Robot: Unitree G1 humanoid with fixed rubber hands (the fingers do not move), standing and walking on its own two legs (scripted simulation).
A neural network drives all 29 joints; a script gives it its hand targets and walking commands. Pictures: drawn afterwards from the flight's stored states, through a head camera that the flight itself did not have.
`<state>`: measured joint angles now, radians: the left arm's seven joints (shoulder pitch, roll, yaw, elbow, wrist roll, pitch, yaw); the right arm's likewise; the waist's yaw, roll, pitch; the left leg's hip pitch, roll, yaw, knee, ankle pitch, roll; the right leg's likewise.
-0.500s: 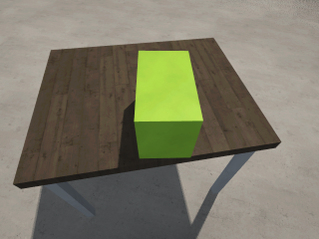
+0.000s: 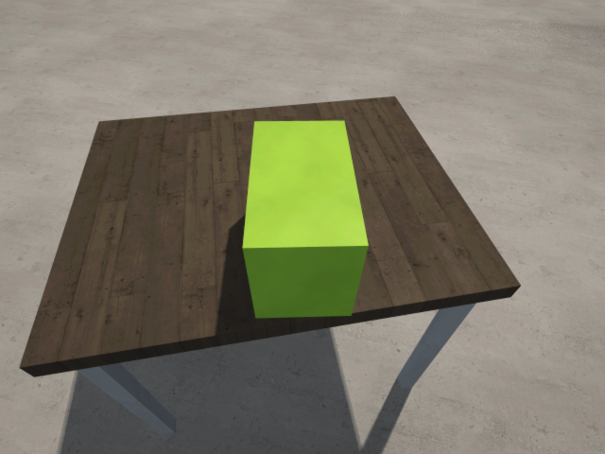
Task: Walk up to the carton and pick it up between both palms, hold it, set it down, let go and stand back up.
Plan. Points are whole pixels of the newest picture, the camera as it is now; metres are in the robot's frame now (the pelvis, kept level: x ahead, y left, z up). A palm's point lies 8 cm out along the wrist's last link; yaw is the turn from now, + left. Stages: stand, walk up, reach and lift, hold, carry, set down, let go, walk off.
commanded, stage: stand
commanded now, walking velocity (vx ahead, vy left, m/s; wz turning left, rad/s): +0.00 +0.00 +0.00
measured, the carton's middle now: (301, 215) +0.50 +0.00 +0.00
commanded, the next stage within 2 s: reach and lift in 0.20 s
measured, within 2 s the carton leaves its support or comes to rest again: neither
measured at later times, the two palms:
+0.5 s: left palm (175, 407) +0.22 +0.20 -0.14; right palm (437, 420) +0.19 -0.20 -0.13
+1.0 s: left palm (173, 415) +0.19 +0.19 -0.08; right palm (457, 443) +0.15 -0.21 -0.09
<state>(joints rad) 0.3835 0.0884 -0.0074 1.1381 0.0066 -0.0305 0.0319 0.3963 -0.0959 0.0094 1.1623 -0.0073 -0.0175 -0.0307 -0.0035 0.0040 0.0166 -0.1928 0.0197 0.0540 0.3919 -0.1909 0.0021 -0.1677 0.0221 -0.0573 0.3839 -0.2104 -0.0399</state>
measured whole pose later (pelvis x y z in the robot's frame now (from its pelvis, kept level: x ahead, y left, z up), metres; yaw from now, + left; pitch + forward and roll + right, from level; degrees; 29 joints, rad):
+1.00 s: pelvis +0.00 -0.02 +0.00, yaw -3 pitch +2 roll +0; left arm 0.05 0.18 0.02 0.44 -0.02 0.51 -0.02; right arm 0.10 -0.09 0.05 0.59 0.11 0.25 -0.06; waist 0.01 -0.04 0.02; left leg -0.21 0.06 0.10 0.33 -0.16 -0.02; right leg -0.21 0.06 -0.01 0.34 -0.17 -0.06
